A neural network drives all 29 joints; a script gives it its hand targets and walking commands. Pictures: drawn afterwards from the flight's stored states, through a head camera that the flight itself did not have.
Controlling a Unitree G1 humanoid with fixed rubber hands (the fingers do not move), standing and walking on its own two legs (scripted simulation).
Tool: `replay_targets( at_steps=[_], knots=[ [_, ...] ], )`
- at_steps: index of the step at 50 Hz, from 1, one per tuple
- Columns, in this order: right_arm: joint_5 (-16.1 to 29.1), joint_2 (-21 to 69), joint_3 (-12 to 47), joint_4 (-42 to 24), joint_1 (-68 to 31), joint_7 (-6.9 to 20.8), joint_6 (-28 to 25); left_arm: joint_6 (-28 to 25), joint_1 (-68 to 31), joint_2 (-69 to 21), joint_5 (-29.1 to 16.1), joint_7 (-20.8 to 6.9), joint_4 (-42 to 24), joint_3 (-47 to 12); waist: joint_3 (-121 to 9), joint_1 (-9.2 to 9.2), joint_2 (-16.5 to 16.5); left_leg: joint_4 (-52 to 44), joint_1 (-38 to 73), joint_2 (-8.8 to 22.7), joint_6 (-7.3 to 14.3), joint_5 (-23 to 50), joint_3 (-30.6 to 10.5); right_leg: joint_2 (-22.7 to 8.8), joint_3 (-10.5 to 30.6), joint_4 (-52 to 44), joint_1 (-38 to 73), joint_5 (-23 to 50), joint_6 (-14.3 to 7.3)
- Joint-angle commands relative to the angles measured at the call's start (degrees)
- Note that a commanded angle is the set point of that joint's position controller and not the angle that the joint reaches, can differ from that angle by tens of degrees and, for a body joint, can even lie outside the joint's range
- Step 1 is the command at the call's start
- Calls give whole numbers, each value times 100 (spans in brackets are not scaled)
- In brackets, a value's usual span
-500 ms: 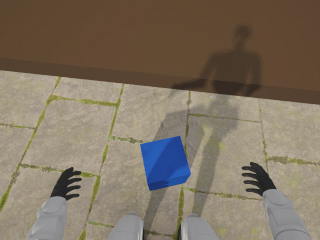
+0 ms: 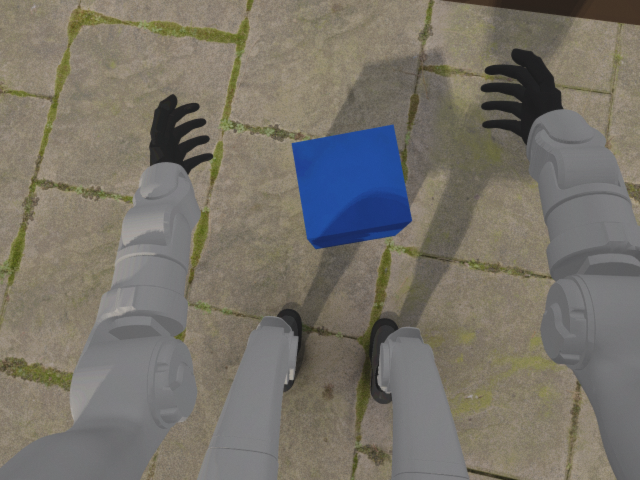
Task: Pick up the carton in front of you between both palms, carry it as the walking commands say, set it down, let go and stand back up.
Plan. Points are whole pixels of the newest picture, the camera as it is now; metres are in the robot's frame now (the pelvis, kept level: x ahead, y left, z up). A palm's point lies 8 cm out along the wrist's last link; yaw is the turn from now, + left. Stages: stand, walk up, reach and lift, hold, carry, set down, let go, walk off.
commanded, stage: reach and lift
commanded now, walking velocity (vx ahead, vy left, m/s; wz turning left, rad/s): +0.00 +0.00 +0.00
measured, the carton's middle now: (349, 195) +0.52 +0.01 -0.54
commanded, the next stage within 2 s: none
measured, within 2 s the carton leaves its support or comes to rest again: leaves its support in 1.88 s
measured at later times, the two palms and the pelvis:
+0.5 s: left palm (227, 166) +0.48 +0.20 -0.22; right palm (470, 130) +0.56 -0.17 -0.23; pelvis +0.03 +0.00 -0.08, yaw +3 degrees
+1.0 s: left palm (258, 197) +0.48 +0.20 -0.44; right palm (435, 172) +0.55 -0.16 -0.44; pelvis -0.03 +0.01 -0.26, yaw +4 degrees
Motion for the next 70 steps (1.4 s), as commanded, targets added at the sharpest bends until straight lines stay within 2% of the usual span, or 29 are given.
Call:
replay_targets(
  at_steps=[1,5,11,14,17,23,29,37,41,44,49,52,54,58,62,66,70],
  knots=[
    [-109,-861,-150,-203,-2274,41,-130,-120,-1713,447,101,66,-489,296,-4985,155,-566,-439,1575,-386,-115,-91,631,221,-96,-702,2686,-243,98],
    [-355,-812,-272,-34,-2790,97,-186,-197,-2035,271,347,28,-562,648,-5477,248,-728,-324,1375,-456,-145,292,715,271,-94,-563,2796,253,125],
    [-808,-449,-599,-325,-2661,50,-405,-523,-1673,5,685,-152,-818,961,-6262,229,-1037,-190,750,-572,-157,1530,740,277,22,-195,3621,2426,151],
    [-912,-147,-728,-381,-2364,-2,-574,-770,-1435,-149,791,-246,-739,1065,-6099,162,-1044,39,83,-575,-180,1898,679,221,159,88,3365,3170,135],
    [-923,62,-798,-328,-2013,-90,-717,-981,-1229,-224,859,-301,-528,1128,-5925,76,-936,431,-542,-564,-222,2033,636,181,242,505,2749,3524,141],
    [-701,22,-670,-297,-1757,-309,-916,-1217,-1241,-137,723,-266,-200,1021,-5872,-28,-641,1525,-1061,-533,-331,1968,598,225,133,1489,883,2832,173],
    [3,-549,-25,-569,-2379,-510,-1013,-1238,-1743,231,25,-28,-253,389,-6828,-80,-694,2729,-897,-531,-319,2091,571,211,-35,2660,179,2257,188],
    [753,-1129,729,-403,-3531,-596,-832,-956,-2764,667,-646,252,-156,-151,-7003,20,-1001,3805,-1264,-426,-254,724,730,108,-249,3699,-231,636,206],
    [873,-1213,894,126,-3922,-573,-766,-890,-3280,783,-716,279,234,-181,-6213,33,-949,4173,-1642,-349,-235,-22,782,-7,-202,3953,-781,-203,182],
    [901,-1251,947,527,-4141,-547,-800,-937,-3595,841,-701,246,624,-178,-5634,26,-821,4440,-1801,-298,-220,-273,754,-86,-122,4153,-1222,-534,149],
    [958,-1286,1060,918,-4441,-538,-945,-1111,-4013,970,-704,176,1128,-205,-5084,27,-642,4898,-1935,-244,-229,-146,698,-163,7,4561,-1581,-452,115],
    [1028,-1358,1145,808,-4644,-581,-1049,-1227,-4205,1071,-780,170,1191,-275,-5246,7,-644,5150,-1847,-241,-222,156,669,-169,45,4813,-1448,-135,122],
    [1115,-1405,1134,623,-4732,-628,-1131,-1312,-4250,984,-901,184,1174,-410,-5366,-66,-522,5289,-1673,-279,-203,432,662,-150,48,4924,-1464,85,104],
    [1103,-1312,1265,688,-4353,-672,-1243,-1364,-3864,625,-1157,108,1560,-666,-5331,-295,-638,5512,-1916,-367,-230,935,633,-174,77,5152,-1212,783,93],
    [1106,-1156,1296,503,-4033,-708,-1306,-1467,-3451,573,-1229,176,1424,-688,-5675,-326,-744,5569,-1805,-453,-210,1228,639,-142,32,5224,-1025,1112,99],
    [1143,-949,1351,595,-3919,-707,-1252,-1470,-3302,610,-1161,201,1604,-570,-5170,-206,-846,5480,-2285,-470,-202,789,673,-138,75,5134,-1227,756,93],
    [1131,-825,1354,724,-3976,-678,-1214,-1472,-3470,620,-1018,187,1600,-467,-4806,-164,-796,5408,-2443,-450,-192,460,676,-142,95,5010,-1556,349,80]
  ],
)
